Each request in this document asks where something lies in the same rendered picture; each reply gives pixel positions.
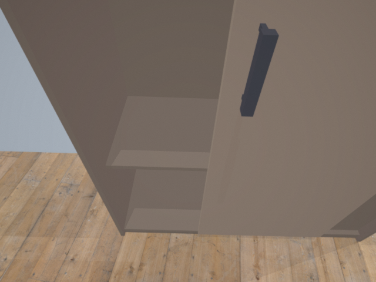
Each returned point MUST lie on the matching wardrobe door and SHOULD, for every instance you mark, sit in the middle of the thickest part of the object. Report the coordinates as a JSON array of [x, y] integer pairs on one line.
[[307, 157], [359, 217]]

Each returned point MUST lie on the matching handle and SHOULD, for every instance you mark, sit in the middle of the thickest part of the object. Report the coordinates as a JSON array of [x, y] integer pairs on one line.
[[263, 53]]

